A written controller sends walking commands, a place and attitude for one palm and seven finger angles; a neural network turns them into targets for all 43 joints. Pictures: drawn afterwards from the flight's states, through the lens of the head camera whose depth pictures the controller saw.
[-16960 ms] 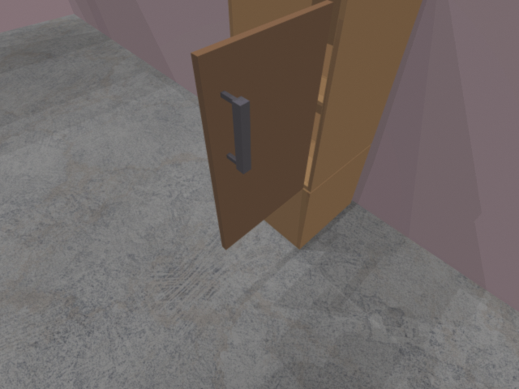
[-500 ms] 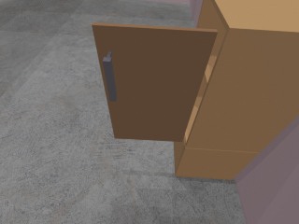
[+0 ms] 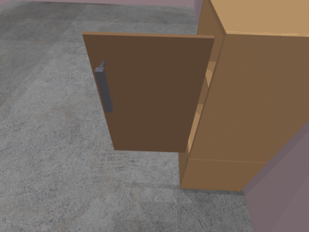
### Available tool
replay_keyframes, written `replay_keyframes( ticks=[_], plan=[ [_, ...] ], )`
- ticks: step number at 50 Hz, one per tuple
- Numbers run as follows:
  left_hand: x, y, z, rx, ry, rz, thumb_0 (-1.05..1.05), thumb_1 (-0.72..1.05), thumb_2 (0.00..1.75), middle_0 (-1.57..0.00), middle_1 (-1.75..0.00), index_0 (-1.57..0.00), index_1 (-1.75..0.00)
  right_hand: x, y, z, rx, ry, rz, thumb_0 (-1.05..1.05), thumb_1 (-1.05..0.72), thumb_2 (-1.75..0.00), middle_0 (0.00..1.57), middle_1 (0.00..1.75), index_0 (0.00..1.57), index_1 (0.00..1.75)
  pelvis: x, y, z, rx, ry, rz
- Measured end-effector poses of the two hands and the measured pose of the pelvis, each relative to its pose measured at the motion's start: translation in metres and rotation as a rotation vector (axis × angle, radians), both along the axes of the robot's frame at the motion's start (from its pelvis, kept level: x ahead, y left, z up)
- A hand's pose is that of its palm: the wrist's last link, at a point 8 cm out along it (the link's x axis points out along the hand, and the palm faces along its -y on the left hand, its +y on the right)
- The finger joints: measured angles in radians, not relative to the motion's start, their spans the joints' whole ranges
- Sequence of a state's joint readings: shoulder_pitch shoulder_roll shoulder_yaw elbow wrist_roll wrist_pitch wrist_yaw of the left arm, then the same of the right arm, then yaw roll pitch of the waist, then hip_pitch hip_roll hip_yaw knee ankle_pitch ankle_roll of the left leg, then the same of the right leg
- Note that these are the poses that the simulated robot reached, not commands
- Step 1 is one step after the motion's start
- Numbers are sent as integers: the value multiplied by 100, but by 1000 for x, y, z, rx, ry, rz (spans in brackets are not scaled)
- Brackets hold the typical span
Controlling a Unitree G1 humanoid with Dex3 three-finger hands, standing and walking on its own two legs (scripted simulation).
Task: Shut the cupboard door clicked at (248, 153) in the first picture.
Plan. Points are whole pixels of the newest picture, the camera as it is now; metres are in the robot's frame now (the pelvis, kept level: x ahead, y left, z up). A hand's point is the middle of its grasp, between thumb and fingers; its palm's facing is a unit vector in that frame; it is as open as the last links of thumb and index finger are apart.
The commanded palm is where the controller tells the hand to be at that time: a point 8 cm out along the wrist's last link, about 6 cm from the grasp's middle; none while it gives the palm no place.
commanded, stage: shuffle to correct the standing spot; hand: left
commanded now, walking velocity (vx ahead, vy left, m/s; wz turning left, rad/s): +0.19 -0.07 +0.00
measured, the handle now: (106, 87) +0.52 +0.19 +0.08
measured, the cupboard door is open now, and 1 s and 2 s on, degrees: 91 91 91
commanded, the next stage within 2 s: come to a stop and stand still in 0.10 s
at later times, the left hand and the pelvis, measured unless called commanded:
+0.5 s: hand out of the picture +0.08 +0.14 -0.18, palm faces +0.06 -0.98 -0.19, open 7.3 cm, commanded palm none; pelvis +0.10 -0.02 -0.01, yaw +1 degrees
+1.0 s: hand out of the picture +0.09 +0.15 -0.18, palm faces +0.02 -0.98 -0.20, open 7.3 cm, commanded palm none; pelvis +0.09 -0.02 -0.01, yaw +1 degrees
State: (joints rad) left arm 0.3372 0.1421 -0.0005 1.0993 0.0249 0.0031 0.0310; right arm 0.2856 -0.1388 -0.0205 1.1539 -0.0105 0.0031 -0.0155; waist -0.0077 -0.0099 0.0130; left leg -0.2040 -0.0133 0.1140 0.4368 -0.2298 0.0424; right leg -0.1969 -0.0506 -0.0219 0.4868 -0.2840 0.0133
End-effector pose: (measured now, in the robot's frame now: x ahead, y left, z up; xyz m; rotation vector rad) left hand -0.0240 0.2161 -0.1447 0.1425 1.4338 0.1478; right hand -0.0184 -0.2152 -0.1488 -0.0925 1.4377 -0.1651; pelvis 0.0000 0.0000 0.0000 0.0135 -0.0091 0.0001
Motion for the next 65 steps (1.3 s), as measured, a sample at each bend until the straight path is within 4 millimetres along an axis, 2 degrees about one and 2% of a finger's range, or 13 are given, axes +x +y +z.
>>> replay_keyframes(
  ticks=[4, 8, 11, 16, 20, 24, 27, 33, 39, 44, 49, 56, 65],
  plan=[
    [3, -10, 1, 2, 22, 16, 0, 90, 90, -20, -30, -20, -30, 5, -8, -4, 7, 18, -8, 1, -90, -90, 20, 30, 20, 30, 15, -9, -2, 2, 5, -2],
    [8, -21, -1, -2, 38, 43, 0, 90, 90, -20, -30, -20, -30, 19, -17, -7, 3, 27, 2, 1, -90, -90, 20, 30, 20, 30, 31, -17, -6, -11, 10, 4],
    [11, -27, -6, -16, 50, 73, 0, 90, 90, -20, -30, -20, -30, 39, -22, -8, -14, 25, 22, 1, -90, -90, 20, 30, 20, 30, 44, -18, -9, -23, 11, 15],
    [20, -32, -17, -48, 107, 81, 0, 90, 90, -20, -30, -20, -30, 87, -23, -5, -56, -49, 35, 1, -91, -90, 20, 30, 20, 30, 68, -13, -13, -12, -3, 1],
    [53, -32, -14, -42, 90, 59, 0, 90, 90, -20, -30, -20, -30, 108, -21, -3, -61, -75, 42, 1, -92, -90, 20, 30, 20, 30, 80, -14, -9, -5, -5, -1],
    [92, -30, -12, -10, -5, 52, 1, 91, 90, -20, -30, -20, -30, 115, -22, -7, -40, -35, 51, 1, -92, -90, 20, 30, 20, 30, 92, -20, -9, 3, -7, 18],
    [109, -23, -5, 20, -27, 42, 2, 93, 90, -20, -30, -20, -30, 118, -25, -7, -31, -11, 43, 1, -93, -90, 20, 30, 20, 30, 101, -24, -6, -3, 6, 19],
    [128, -19, 0, 42, -55, 29, 1, 92, 90, -20, -30, -20, -30, 124, -31, -3, -33, 0, 37, 1, -92, -90, 20, 30, 20, 30, 108, -29, -2, -8, 19, 23],
    [131, -20, 0, 39, -54, 26, 1, 92, 90, -20, -30, -20, -30, 123, -33, -1, -38, -1, 37, 1, -92, -90, 20, 30, 20, 30, 108, -30, -1, -8, 14, 20],
    [123, -21, 0, 36, -47, 23, 1, 92, 90, -20, -30, -20, -30, 117, -32, 1, -35, 1, 41, 1, -92, -90, 20, 30, 20, 30, 103, -29, 0, -12, 13, 21],
    [109, -18, -7, 21, -50, -11, 1, 92, 90, -20, -30, -20, -30, 115, -34, 1, -53, -64, 45, 1, -92, -90, 20, 30, 20, 30, 88, -20, -6, -34, 22, 13],
    [97, -4, -5, 25, -68, -4, 1, 91, 90, -20, -30, -20, -30, 103, -17, -3, -38, -100, 69, 1, -92, -90, 20, 30, 20, 30, 73, -8, -7, -21, -14, 10],
    [82, 5, 2, 29, -47, -14, 0, 91, 90, -20, -30, -20, -30, 76, -4, -3, 1, -51, 69, 1, -92, -90, 20, 30, 20, 30, 63, -3, -3, -7, -1, 5]
  ],
)
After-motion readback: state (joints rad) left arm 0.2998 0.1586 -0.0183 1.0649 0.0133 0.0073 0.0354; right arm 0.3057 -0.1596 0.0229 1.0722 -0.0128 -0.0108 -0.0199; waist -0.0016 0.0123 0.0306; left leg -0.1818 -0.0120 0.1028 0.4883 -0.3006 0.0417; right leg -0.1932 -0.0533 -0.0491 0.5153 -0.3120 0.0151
